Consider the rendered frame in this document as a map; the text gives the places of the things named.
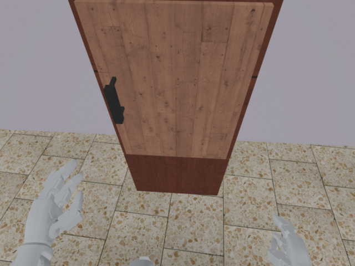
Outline left robot shin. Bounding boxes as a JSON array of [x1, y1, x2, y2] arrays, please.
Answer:
[[139, 256, 150, 261]]

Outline robot right hand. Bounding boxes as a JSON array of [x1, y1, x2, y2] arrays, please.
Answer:
[[267, 214, 312, 266]]

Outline handle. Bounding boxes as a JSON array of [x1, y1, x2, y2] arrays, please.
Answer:
[[103, 76, 125, 124]]

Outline left robot forearm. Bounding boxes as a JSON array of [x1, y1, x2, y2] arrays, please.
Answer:
[[10, 243, 53, 266]]

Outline robot left hand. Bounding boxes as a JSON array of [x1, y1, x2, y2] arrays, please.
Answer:
[[24, 160, 83, 247]]

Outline cupboard door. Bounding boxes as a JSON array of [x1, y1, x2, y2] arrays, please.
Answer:
[[74, 0, 274, 159]]

